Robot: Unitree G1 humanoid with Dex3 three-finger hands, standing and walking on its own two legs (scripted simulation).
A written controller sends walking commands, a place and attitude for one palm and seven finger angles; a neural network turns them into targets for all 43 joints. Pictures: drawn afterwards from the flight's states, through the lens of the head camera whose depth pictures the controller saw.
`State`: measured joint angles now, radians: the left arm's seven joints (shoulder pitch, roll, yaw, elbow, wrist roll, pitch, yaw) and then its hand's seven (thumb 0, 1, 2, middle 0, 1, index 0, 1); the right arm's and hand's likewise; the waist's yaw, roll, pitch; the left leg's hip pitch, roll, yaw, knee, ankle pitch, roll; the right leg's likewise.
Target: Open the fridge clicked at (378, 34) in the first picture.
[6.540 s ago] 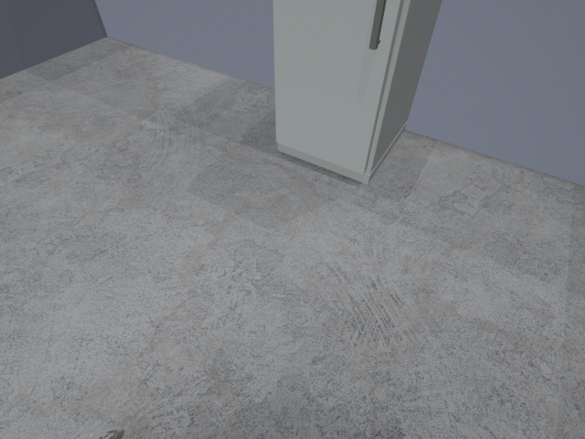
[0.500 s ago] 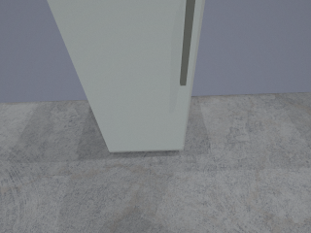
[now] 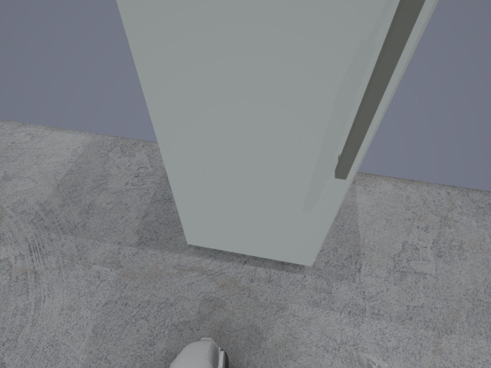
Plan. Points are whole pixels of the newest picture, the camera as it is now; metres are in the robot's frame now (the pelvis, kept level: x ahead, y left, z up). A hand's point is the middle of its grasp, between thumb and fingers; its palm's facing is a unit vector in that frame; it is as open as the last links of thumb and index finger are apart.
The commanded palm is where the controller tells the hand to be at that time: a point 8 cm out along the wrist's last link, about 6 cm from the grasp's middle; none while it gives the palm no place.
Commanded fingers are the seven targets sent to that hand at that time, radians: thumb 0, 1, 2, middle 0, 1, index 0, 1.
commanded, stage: take the last steps up to it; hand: right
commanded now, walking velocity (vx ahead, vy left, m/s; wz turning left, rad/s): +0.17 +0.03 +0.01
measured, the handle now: (373, 85) +0.57 -0.15 +0.18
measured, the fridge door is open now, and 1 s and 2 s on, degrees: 0 0 0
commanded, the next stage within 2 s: come to a stop and stand still in 0.08 s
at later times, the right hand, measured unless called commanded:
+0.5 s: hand out of the picture +0.13 -0.18 -0.17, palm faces +0.06 +0.98 -0.18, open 7.3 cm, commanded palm none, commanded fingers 0.00 -0.90 -0.90 0.20 0.30 0.20 0.30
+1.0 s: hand out of the picture +0.09 -0.15 -0.17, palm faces +0.05 +0.98 -0.21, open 7.3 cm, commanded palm none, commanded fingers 0.00 -0.90 -0.90 0.20 0.30 0.20 0.30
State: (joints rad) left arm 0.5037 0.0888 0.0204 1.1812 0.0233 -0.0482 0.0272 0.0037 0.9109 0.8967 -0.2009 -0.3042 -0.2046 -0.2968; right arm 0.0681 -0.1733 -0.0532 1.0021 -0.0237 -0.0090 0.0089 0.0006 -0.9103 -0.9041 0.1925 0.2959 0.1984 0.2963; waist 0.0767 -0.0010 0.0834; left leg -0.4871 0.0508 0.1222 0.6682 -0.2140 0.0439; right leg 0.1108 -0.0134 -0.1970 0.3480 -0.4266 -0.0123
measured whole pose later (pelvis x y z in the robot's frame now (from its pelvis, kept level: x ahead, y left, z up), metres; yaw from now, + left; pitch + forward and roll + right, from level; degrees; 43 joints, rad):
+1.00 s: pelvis +0.04 +0.03 +0.01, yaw +0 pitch -2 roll +0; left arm 0.23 0.16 0.03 1.11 0.01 0.03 0.03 0.00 0.91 0.90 -0.20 -0.30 -0.20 -0.30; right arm 0.20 -0.17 -0.03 1.07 -0.01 0.01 -0.03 0.00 -0.92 -0.90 0.20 0.30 0.21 0.30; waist -0.01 0.01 0.05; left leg -0.27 0.01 0.10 0.50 -0.20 0.04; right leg -0.16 -0.02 -0.02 0.49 -0.30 0.02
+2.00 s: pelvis +0.02 +0.00 +0.01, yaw +0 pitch -2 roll -1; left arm 0.33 0.17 0.00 1.02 0.02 -0.01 0.01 0.01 0.92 0.90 -0.20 -0.30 -0.20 -0.30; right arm 0.33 -0.18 -0.02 1.02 -0.02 -0.01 -0.03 0.00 -0.91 -0.90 0.20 0.30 0.20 0.30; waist 0.00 0.00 -0.03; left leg -0.30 0.05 0.06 0.50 -0.16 0.00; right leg -0.19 0.03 -0.05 0.50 -0.26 -0.03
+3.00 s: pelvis +0.03 +0.01 +0.01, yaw +0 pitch -3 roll +0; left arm 0.31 0.15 -0.01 1.12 0.01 -0.01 0.01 0.00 0.91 0.90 -0.20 -0.30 -0.20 -0.30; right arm 0.30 -0.16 0.00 1.08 -0.02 -0.01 -0.03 0.00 -0.91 -0.90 0.20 0.30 0.20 0.30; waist 0.01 0.02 0.03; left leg -0.25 0.03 0.08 0.42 -0.13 0.02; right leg -0.15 0.01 -0.04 0.43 -0.24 -0.01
